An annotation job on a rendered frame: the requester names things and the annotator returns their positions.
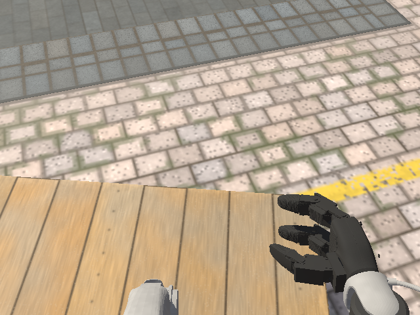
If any robot left thigh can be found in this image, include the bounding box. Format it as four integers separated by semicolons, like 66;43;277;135
123;283;179;315

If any right robot forearm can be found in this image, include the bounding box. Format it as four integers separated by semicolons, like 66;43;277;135
343;271;410;315

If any robot right hand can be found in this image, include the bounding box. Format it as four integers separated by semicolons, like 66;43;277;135
269;193;380;293

